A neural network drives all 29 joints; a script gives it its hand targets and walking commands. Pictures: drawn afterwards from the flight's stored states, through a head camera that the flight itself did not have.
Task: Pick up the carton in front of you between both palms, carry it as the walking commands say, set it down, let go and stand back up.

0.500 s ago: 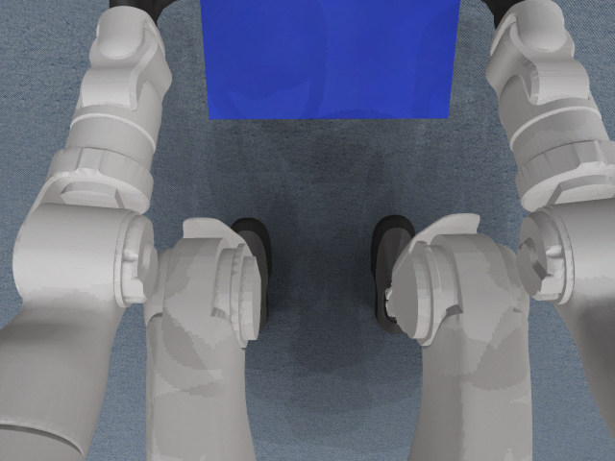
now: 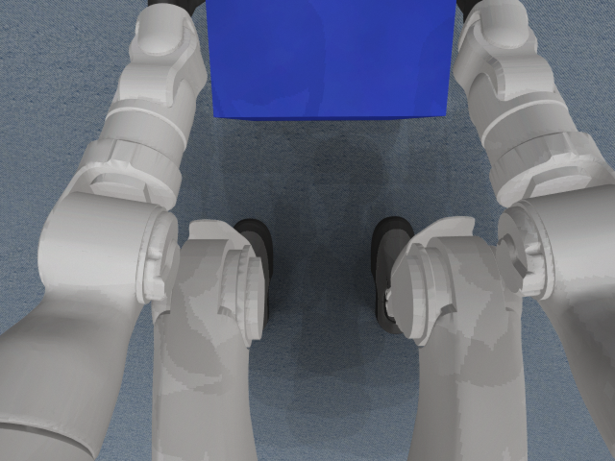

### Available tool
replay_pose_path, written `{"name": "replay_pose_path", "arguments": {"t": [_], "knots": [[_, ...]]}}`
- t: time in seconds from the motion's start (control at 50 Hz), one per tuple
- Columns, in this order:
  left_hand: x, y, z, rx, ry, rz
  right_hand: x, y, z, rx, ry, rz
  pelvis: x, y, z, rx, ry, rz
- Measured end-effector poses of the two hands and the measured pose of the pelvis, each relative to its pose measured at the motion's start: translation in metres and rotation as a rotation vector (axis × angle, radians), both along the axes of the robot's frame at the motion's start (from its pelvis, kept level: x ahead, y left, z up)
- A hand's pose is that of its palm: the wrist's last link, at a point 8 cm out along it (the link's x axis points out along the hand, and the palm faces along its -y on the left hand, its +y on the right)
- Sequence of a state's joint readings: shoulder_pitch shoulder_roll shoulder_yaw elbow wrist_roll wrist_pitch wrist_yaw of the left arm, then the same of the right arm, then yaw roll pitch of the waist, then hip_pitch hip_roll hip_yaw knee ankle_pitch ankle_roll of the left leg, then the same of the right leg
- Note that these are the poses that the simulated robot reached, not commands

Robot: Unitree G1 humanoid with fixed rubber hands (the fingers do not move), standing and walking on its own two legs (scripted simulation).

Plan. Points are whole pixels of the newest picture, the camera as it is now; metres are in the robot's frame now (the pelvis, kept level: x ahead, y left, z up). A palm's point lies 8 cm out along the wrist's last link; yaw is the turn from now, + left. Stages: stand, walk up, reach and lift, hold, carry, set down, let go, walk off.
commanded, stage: reach and lift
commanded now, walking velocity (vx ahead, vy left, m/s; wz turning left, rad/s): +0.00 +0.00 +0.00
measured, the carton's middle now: (324, 28) +0.52 +0.00 -0.25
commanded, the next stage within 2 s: none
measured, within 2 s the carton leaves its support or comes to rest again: leaves its support in 0.18 s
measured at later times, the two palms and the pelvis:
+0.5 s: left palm out of the picture +0.51 +0.15 -0.06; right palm out of the picture +0.51 -0.15 -0.05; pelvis +0.01 +0.00 +0.02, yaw +0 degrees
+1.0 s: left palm out of the picture +0.47 +0.15 +0.10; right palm out of the picture +0.48 -0.15 +0.10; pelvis +0.02 +0.00 +0.16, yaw +0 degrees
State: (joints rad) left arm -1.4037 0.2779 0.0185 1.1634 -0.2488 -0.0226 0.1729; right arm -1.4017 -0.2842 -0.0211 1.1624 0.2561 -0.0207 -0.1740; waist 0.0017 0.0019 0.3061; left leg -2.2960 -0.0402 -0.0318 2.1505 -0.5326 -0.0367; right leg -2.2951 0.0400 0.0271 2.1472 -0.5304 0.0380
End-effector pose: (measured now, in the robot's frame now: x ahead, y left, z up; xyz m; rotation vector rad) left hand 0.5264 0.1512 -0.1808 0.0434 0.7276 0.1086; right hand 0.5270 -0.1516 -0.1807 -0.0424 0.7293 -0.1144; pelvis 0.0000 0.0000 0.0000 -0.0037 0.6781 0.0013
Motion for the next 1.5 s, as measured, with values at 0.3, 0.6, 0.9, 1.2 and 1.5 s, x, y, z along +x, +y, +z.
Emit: {"name": "replay_pose_path", "arguments": {"t": [0.3,0.6,0.9,1.2,1.5], "knots": [[0.002,0.001,0.023,-0.02,-0.005,0.033,0.004,0.002,0.023,0.013,-0.005,-0.025,0.007,0.0,-0.011,0.003,-0.027,0.002],[-0.031,-0.001,0.167,-0.06,-0.045,0.057,-0.029,0.003,0.168,0.057,-0.045,-0.045,0.002,-0.001,0.058,0.003,0.019,0.0],[-0.044,-0.001,0.255,-0.056,-0.06,0.054,-0.043,0.002,0.254,0.056,-0.06,-0.047,0.014,-0.001,0.132,0.004,0.043,0.001],[-0.068,0.0,0.352,-0.068,-0.052,0.066,-0.067,0.003,0.352,0.065,-0.052,-0.057,0.046,-0.001,0.216,0.003,-0.074,0.002],[-0.092,-0.001,0.449,-0.063,-0.051,0.062,-0.092,0.002,0.449,0.062,-0.052,-0.056,0.079,0.0,0.306,0.004,-0.246,0.002]]}}
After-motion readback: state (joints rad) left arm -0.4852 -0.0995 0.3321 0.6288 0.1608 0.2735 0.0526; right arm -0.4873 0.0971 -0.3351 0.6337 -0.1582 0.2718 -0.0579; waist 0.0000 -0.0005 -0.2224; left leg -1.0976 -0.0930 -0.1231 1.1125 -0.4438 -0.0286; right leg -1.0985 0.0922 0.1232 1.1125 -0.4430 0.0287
